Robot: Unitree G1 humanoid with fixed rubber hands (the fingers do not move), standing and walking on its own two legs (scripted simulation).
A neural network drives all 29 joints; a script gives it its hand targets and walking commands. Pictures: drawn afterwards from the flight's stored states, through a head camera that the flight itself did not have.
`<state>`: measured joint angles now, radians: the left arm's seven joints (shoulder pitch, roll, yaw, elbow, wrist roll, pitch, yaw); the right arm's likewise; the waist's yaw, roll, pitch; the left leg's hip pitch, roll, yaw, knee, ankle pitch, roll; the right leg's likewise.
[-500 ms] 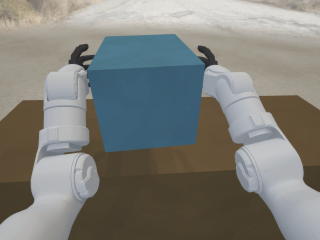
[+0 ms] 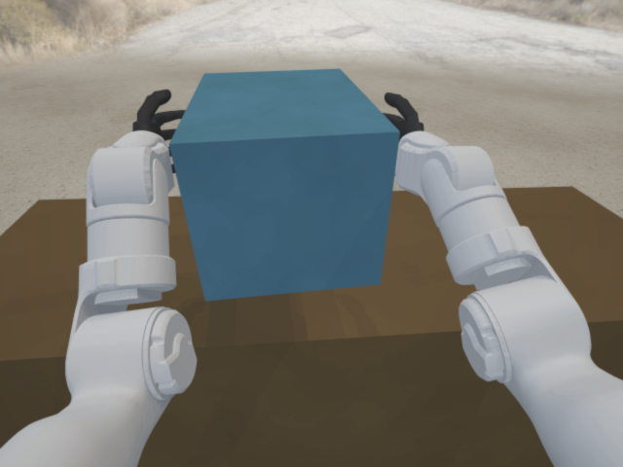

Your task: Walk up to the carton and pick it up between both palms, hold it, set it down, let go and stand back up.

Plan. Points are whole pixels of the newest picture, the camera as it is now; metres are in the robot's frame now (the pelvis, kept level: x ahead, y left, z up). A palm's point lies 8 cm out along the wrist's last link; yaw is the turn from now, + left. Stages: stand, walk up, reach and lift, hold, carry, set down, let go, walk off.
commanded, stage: hold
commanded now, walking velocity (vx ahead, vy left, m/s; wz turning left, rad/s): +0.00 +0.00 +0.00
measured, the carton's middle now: (282, 167) +0.42 +0.01 +0.27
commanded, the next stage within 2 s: none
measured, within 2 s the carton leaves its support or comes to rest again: neither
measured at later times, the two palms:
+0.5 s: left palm (143, 142) +0.38 +0.16 +0.33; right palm (401, 143) +0.37 -0.13 +0.32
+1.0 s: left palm (147, 141) +0.38 +0.16 +0.33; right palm (405, 143) +0.37 -0.14 +0.32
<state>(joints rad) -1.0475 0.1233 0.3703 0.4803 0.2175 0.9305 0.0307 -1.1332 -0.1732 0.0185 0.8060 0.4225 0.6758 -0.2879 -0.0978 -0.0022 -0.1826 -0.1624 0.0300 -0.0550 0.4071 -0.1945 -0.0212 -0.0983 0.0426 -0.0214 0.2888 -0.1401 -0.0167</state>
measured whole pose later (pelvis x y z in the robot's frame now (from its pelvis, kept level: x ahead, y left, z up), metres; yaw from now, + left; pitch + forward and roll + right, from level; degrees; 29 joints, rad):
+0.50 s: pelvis +0.00 +0.00 +0.00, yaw +0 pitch -3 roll -2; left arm -1.11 0.15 0.37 0.59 0.22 0.90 0.02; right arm -1.19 -0.18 0.01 0.88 0.41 0.66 -0.28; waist -0.09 0.00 -0.19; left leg -0.17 0.03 -0.07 0.40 -0.18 -0.02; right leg -0.10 0.04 -0.02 0.28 -0.13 -0.02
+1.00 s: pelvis +0.00 +0.00 +0.00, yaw +0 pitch -2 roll -2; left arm -1.11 0.15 0.37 0.57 0.22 0.90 0.03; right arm -1.18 -0.18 0.01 0.86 0.42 0.67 -0.28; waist -0.09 0.00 -0.19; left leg -0.18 0.02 -0.07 0.40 -0.19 -0.02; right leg -0.11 0.05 -0.01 0.28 -0.13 -0.02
